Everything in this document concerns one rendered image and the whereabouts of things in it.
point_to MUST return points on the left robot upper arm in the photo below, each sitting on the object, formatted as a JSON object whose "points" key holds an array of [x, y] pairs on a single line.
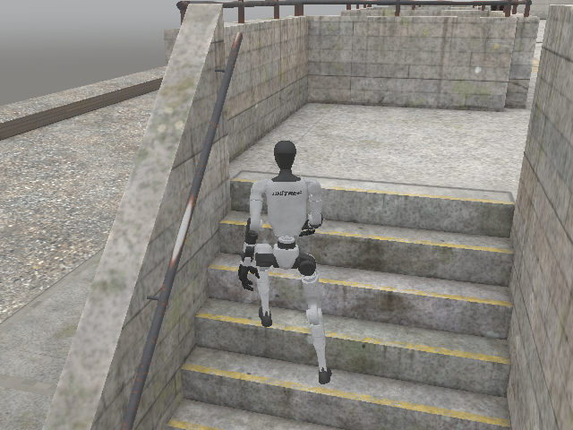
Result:
{"points": [[258, 189]]}

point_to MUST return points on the robot right hand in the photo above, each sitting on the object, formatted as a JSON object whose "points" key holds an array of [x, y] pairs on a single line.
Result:
{"points": [[307, 232]]}

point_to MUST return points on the robot torso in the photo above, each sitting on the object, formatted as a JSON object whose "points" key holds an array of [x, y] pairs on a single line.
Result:
{"points": [[286, 214]]}

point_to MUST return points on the left robot forearm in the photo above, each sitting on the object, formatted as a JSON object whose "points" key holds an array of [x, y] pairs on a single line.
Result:
{"points": [[249, 245]]}

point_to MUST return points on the right robot shin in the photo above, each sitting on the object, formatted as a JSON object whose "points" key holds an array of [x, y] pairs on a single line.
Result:
{"points": [[319, 341]]}

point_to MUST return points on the robot left hand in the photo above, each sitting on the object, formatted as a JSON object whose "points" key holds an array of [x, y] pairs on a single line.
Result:
{"points": [[242, 273]]}

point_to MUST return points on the right robot forearm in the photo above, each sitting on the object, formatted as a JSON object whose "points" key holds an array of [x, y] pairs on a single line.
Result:
{"points": [[313, 227]]}

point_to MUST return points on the right robot upper arm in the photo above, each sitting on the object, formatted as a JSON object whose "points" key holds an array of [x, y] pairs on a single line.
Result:
{"points": [[314, 189]]}

